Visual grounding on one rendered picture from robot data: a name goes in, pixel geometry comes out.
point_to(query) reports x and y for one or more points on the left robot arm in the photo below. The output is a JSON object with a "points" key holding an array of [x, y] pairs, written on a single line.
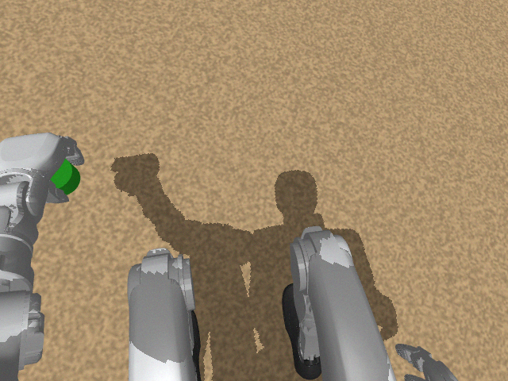
{"points": [[23, 195]]}

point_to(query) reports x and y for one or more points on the right robot foot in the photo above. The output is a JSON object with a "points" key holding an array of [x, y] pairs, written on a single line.
{"points": [[305, 368]]}

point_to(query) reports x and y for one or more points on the right robot hand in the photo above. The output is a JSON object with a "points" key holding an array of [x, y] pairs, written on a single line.
{"points": [[423, 361]]}

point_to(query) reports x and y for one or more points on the left robot hand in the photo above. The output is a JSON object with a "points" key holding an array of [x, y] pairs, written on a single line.
{"points": [[42, 153]]}

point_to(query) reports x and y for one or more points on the tin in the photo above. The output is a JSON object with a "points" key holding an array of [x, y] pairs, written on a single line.
{"points": [[67, 178]]}

